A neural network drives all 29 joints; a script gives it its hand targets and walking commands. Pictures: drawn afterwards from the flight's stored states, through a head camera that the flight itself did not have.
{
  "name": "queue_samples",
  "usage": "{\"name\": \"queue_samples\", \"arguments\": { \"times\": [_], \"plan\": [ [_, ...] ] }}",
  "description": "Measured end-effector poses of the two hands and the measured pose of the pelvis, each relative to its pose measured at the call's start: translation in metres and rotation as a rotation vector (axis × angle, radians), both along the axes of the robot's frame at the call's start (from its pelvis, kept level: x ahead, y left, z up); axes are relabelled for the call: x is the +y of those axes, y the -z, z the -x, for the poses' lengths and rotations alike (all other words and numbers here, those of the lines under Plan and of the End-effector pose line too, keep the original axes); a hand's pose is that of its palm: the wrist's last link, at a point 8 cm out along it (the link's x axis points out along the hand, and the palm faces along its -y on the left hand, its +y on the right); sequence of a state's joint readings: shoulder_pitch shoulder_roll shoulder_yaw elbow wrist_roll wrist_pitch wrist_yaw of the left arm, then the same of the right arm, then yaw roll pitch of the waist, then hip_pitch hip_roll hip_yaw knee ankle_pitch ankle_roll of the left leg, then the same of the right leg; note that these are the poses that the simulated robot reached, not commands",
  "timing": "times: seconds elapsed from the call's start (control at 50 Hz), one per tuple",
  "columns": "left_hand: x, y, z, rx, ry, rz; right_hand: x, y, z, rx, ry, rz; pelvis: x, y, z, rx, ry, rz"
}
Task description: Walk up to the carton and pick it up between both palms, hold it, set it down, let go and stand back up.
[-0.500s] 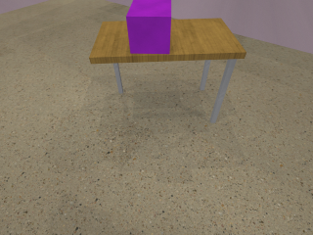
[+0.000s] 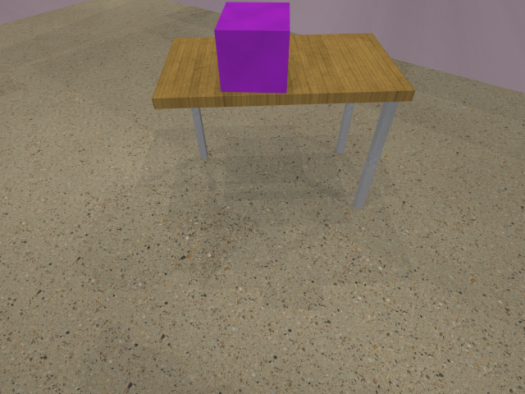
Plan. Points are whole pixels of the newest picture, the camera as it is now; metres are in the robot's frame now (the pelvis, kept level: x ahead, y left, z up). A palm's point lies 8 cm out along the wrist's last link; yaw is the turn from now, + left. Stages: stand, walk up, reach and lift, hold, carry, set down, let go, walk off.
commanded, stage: stand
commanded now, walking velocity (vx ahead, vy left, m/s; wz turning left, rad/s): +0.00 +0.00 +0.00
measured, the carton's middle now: (255, 46) +1.26 +0.01 +0.01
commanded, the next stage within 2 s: walk up in 1.12 s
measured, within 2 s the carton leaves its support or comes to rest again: neither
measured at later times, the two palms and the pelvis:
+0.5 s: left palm out of the picture -0.03 +0.20 -0.15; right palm out of the picture -0.03 -0.19 -0.15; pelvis +0.01 +0.01 +0.00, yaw +0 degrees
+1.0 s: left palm out of the picture -0.03 +0.21 -0.15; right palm out of the picture -0.02 -0.18 -0.15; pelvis +0.01 +0.02 +0.00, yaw +0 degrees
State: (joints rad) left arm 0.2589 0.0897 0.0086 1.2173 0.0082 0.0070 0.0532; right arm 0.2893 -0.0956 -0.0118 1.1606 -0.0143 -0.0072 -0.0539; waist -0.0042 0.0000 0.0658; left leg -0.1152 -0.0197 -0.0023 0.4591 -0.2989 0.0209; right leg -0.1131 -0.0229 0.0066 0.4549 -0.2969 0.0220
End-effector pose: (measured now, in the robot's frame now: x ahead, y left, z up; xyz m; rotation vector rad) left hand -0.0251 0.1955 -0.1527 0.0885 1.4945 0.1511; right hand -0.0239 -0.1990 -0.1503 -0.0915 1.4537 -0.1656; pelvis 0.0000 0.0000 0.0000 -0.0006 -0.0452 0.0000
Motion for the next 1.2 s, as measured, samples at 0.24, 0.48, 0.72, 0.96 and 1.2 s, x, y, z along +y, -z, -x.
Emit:
{"name": "queue_samples", "arguments": {
  "times": [0.24, 0.48, 0.72, 0.96, 1.2],
  "plan": [
    [0.003, -0.001, 0.006, 0.018, -0.005, 0.002, 0.007, 0.000, 0.002, 0.009, -0.001, -0.010, 0.004, 0.000, -0.004, -0.001, 0.002, -0.002],
    [0.004, 0.000, 0.006, 0.033, 0.000, 0.013, 0.013, -0.002, 0.008, 0.034, 0.001, -0.010, 0.008, 0.000, -0.005, 0.009, 0.001, -0.003],
    [0.009, 0.000, -0.002, 0.022, -0.001, 0.008, 0.016, -0.001, -0.001, 0.011, -0.002, -0.008, 0.013, 0.000, -0.010, 0.007, 0.001, -0.004],
    [0.012, 0.000, 0.000, 0.030, -0.005, 0.005, 0.020, 0.000, -0.006, 0.004, 0.000, -0.013, 0.015, 0.000, -0.014, 0.003, -0.003, -0.005],
    [0.012, -0.001, 0.004, 0.045, -0.006, 0.008, 0.017, -0.002, -0.006, 0.012, 0.000, -0.004, 0.017, 0.000, -0.015, 0.005, -0.007, -0.004]
  ]
}}
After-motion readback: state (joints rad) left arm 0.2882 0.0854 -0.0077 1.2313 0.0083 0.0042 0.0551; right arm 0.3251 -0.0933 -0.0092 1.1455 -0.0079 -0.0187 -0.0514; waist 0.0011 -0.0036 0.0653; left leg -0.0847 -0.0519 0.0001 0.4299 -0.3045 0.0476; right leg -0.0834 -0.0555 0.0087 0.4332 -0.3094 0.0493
